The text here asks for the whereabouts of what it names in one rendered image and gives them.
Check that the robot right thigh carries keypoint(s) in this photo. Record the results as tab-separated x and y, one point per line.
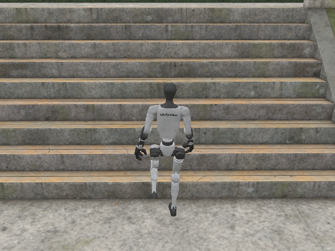
177	163

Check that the robot left upper arm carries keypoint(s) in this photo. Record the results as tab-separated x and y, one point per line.
149	119

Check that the robot right upper arm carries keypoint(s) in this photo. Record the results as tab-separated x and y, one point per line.
186	119

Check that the left robot forearm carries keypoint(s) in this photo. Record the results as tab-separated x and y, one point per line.
142	139

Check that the left robot hand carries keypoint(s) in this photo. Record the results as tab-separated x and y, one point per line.
137	153

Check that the left robot foot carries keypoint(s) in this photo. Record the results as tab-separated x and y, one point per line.
153	196

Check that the right robot forearm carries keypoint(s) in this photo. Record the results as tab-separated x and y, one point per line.
190	138

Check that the right robot hand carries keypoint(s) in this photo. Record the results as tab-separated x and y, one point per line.
191	147

